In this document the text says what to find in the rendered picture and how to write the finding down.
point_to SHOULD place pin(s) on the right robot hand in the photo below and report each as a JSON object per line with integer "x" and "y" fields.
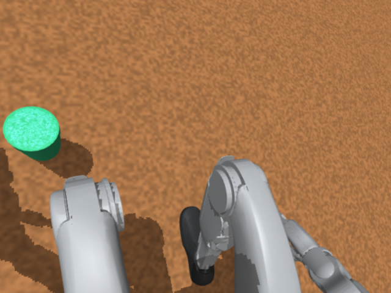
{"x": 301, "y": 241}

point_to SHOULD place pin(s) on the cup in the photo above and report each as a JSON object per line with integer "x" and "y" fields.
{"x": 34, "y": 131}

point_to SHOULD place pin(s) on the right robot arm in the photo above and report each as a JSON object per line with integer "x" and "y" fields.
{"x": 328, "y": 273}

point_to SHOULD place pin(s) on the right robot foot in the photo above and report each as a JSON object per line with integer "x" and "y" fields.
{"x": 190, "y": 231}

